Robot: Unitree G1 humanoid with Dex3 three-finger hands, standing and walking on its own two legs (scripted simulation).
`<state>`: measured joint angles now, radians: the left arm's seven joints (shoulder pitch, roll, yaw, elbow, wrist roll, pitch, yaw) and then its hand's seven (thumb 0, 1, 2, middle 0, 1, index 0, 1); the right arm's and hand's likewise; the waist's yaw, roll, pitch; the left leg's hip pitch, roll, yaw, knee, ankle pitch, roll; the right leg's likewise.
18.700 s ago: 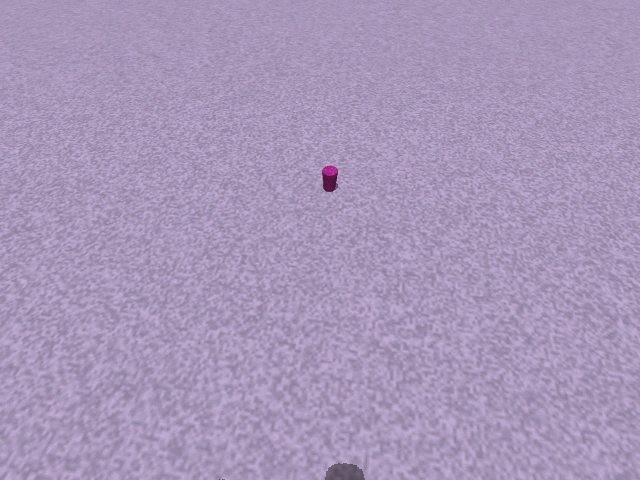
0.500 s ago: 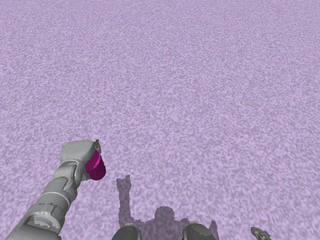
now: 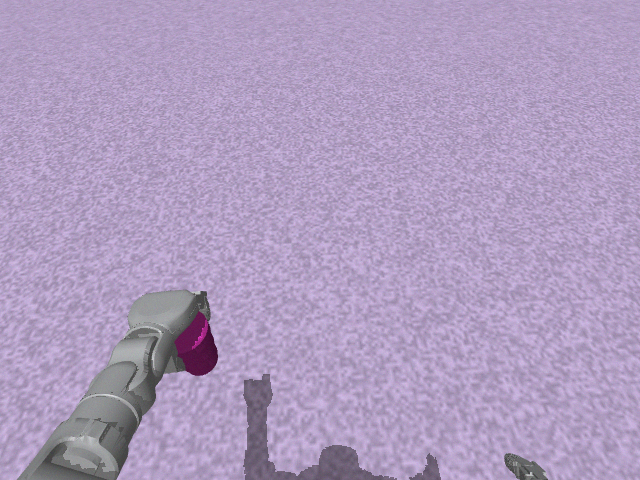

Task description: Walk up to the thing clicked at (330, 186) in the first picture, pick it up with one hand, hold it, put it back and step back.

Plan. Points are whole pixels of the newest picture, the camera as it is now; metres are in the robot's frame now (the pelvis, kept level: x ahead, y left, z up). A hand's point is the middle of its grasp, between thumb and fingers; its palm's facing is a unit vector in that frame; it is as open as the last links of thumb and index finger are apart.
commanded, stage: hold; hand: left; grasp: from above
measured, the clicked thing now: (193, 346) +0.33 +0.22 -0.11
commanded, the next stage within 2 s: crouch in 1.58 s
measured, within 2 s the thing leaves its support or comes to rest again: neither
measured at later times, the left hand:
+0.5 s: hand (174, 353) +0.29 +0.21 -0.03, palm faces -0.46 -0.05 -0.89, open 9.7 cm
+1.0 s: hand (169, 359) +0.27 +0.21 -0.02, palm faces -0.45 -0.05 -0.89, open 9.8 cm
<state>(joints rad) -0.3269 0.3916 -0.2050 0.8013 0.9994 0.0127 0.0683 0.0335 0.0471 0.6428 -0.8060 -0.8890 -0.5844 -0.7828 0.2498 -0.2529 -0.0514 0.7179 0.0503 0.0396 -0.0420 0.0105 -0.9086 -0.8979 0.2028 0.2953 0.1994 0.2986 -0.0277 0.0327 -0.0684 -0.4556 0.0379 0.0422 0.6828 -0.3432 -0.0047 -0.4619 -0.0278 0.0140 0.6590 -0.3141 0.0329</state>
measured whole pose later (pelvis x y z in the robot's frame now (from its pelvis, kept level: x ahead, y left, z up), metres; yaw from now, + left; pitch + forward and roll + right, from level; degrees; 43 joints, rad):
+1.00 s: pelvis -0.02 -0.01 +0.02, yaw +0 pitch +0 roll +1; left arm -0.25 0.40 -0.22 0.64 0.98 0.00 -0.05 0.00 0.05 0.69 -0.75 -0.99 -0.52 -0.85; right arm 0.19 -0.25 -0.02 0.68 0.07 0.07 -0.07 0.01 -0.92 -0.90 0.20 0.30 0.20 0.30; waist 0.01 0.05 0.00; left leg -0.27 0.03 0.05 0.49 -0.23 -0.01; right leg -0.30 -0.03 0.02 0.51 -0.22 0.02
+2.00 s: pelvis -0.02 -0.01 +0.01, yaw +1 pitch +4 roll +0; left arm -0.29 0.38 -0.20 0.81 1.05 -0.05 0.09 0.00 0.05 0.72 -0.71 -1.05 -0.50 -0.88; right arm 0.17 -0.25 -0.03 0.68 0.05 0.08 -0.05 0.01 -0.90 -0.90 0.20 0.30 0.20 0.30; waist -0.01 0.01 0.01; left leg -0.36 0.03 0.03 0.55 -0.25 -0.02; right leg -0.38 -0.03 0.00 0.56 -0.24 0.02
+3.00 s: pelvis -0.07 +0.00 -0.31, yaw -1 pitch +38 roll -5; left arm -0.86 0.56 0.03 1.31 1.23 -0.10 0.38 0.01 0.02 0.70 -0.76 -0.97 -0.56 -0.83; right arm 0.15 -0.26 -0.03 0.72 -0.10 -0.07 0.07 0.01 -0.92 -0.90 0.20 0.29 0.20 0.30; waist -0.19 0.02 -0.15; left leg -2.02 0.02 -0.08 2.04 -0.68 -0.01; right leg -1.98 -0.03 -0.03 1.98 -0.66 0.04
